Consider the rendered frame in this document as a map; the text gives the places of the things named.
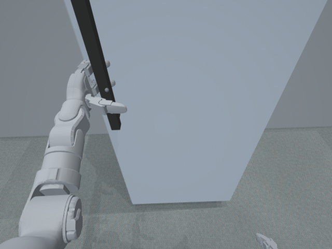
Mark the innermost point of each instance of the handle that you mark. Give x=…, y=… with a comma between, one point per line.
x=87, y=26

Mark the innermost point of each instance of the right robot hand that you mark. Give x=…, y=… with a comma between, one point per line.
x=265, y=242

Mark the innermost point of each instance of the left robot hand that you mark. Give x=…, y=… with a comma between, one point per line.
x=79, y=88

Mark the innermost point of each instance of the fridge door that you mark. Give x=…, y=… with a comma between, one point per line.
x=200, y=80

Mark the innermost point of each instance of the robot left upper arm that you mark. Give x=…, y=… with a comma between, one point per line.
x=49, y=222

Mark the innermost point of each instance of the left robot forearm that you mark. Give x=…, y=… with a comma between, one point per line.
x=59, y=174

